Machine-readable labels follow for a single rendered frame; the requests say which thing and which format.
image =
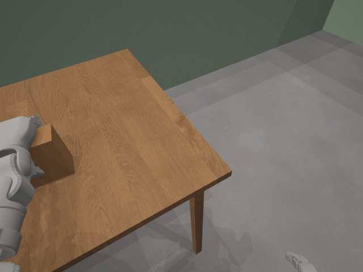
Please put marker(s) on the right robot hand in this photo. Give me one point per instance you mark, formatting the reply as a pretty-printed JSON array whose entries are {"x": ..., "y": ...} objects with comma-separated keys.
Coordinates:
[{"x": 299, "y": 262}]

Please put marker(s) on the table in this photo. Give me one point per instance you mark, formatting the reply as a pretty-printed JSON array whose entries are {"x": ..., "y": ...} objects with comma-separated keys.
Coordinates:
[{"x": 136, "y": 157}]

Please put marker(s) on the robot left forearm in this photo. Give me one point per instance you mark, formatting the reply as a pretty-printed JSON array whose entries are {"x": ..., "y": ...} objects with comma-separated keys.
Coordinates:
[{"x": 16, "y": 192}]

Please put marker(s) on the sponge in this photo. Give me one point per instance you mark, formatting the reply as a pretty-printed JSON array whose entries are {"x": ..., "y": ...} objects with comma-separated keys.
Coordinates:
[{"x": 51, "y": 155}]

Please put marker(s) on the left robot hand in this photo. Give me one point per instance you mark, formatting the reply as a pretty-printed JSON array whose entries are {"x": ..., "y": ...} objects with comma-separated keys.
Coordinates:
[{"x": 21, "y": 131}]

